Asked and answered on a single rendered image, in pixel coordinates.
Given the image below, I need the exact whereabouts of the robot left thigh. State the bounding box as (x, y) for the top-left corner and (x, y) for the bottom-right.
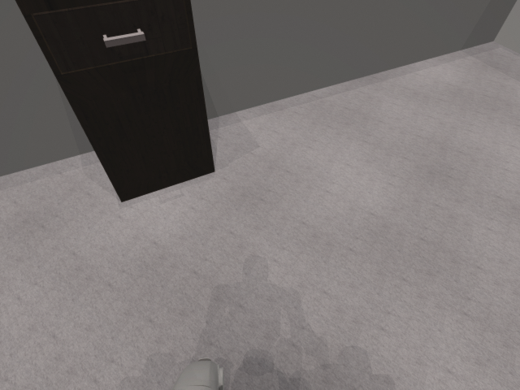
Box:
(172, 361), (224, 390)

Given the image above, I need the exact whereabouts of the handle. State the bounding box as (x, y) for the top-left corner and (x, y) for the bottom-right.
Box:
(103, 29), (146, 48)

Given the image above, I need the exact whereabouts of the cabinet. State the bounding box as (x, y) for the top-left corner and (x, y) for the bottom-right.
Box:
(15, 0), (215, 202)

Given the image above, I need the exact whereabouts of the drawer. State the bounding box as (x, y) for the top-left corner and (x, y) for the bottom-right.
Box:
(33, 0), (191, 72)

